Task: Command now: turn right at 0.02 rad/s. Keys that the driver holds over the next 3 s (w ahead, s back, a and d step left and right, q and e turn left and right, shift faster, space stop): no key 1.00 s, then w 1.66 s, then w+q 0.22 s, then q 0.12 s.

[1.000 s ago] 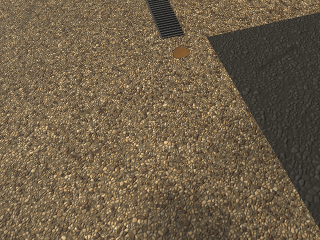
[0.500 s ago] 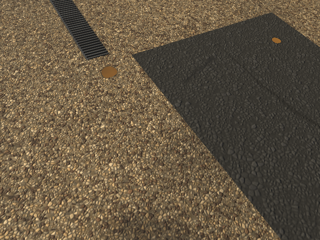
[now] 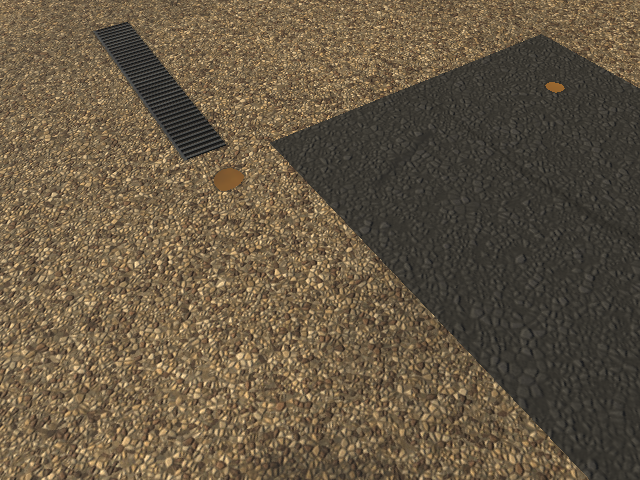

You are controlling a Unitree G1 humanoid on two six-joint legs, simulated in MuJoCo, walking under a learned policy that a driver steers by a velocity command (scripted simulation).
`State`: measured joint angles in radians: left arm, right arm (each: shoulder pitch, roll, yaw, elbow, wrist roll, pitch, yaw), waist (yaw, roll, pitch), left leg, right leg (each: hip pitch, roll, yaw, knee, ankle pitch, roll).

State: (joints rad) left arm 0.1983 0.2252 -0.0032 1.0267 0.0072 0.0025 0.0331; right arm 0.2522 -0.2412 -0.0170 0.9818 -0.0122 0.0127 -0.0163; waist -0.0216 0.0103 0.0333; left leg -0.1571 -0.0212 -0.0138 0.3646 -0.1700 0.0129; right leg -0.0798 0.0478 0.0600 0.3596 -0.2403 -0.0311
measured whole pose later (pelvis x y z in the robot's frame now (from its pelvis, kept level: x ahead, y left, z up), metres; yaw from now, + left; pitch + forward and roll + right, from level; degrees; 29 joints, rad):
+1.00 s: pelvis +0.01 +0.00 +0.00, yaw +0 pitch -1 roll +0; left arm 0.31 0.15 -0.02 1.15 0.01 -0.01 0.05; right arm 0.28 -0.16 0.01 1.16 -0.01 0.00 -0.04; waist -0.01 0.00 0.03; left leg -0.18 -0.02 -0.02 0.40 -0.20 0.01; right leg -0.09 0.05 0.05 0.38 -0.27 -0.04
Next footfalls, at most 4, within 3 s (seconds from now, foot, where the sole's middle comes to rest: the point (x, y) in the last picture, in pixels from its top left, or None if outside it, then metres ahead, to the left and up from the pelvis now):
1.76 right None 0.46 -0.02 -0.78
2.30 left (270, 379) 0.77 0.14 -0.78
2.86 right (339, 275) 1.08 -0.03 -0.78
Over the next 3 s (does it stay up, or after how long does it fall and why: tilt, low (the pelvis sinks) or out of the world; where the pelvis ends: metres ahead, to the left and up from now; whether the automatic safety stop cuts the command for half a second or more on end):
stays up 0.98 0.04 -0.01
